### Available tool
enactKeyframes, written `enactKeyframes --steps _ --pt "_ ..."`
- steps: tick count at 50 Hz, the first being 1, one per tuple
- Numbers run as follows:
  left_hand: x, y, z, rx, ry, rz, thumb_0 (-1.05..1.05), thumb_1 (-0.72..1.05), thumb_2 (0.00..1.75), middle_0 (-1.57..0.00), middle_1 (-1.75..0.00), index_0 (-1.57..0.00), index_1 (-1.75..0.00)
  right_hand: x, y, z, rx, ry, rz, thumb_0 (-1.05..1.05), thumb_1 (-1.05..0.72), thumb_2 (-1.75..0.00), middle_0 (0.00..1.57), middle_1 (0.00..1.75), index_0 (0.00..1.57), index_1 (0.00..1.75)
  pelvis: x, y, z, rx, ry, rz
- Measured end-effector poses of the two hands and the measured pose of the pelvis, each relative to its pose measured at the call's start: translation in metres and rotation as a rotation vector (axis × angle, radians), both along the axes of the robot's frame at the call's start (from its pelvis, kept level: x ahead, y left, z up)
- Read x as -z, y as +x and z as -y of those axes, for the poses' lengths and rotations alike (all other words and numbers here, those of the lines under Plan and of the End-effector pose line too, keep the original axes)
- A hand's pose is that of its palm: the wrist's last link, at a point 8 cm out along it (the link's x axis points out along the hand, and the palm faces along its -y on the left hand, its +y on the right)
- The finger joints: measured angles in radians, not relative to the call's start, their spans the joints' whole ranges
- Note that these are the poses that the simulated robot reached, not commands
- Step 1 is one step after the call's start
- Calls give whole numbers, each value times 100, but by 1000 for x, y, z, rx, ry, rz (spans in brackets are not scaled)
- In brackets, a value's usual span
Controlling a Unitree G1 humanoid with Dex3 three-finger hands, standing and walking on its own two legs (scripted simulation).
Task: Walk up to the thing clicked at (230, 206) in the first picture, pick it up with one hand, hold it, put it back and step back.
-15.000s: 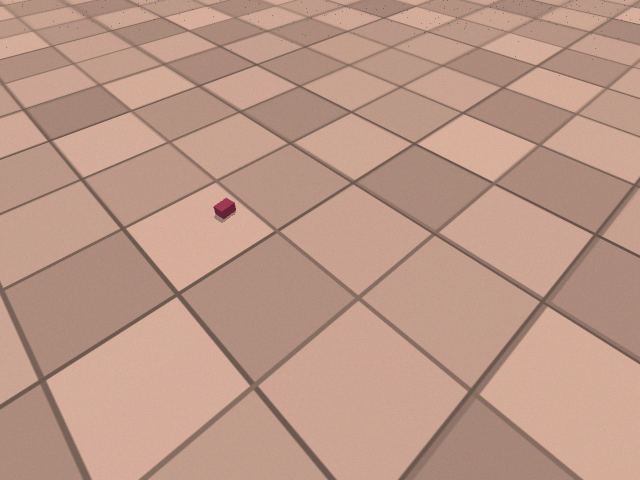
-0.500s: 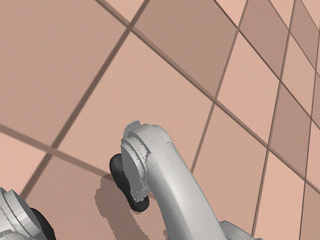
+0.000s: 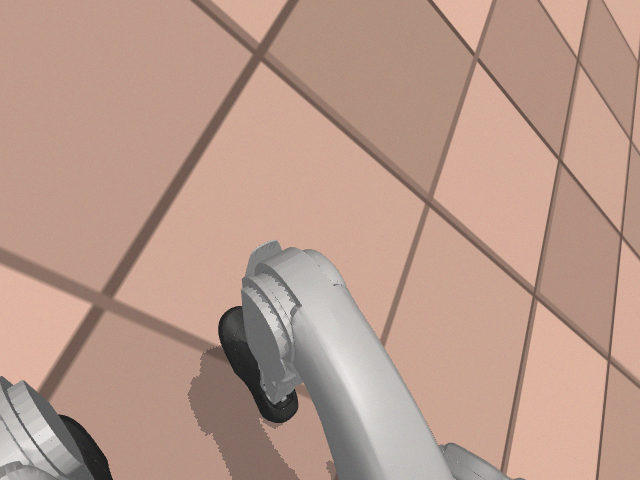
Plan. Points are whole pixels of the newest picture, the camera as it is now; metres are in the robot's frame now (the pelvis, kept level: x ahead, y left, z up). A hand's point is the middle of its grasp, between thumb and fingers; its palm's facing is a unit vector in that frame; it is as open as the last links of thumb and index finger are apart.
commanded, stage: close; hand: left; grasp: from above
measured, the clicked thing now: out of the picture +0.45 +0.36 -0.30
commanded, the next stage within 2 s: settle in 0.22 s
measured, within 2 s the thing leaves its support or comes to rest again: leaves its support in 0.62 s
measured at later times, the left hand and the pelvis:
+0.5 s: hand out of the picture +0.44 +0.35 -0.27, palm faces -0.23 -0.37 -0.90, open 8.4 cm; pelvis +0.00 +0.00 +0.00, yaw +0 degrees
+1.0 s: hand out of the picture +0.43 +0.37 -0.19, palm faces -0.22 -0.34 -0.91, open 8.5 cm; pelvis +0.00 -0.01 +0.01, yaw +3 degrees
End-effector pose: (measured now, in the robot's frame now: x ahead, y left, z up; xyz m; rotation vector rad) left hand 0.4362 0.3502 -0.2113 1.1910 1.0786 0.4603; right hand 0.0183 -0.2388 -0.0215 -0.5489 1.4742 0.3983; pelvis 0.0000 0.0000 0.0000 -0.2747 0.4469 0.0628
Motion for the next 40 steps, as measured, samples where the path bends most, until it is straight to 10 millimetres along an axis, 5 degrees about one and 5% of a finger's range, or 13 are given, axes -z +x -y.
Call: enactKeyframes --steps 28,40 --pt "-4 2 -3 5 -11 3 0 26 21 -87 -29 -89 -27 -2 -3 -1 22 -8 -6 1 -92 -90 20 29 20 30 -2 0 -1 1 0 -10" --pt "-39 1 -17 19 -1 27 0 25 22 -87 -29 -89 -28 9 5 5 74 6 29 1 -91 -90 20 29 20 30 -4 3 3 -6 23 -55"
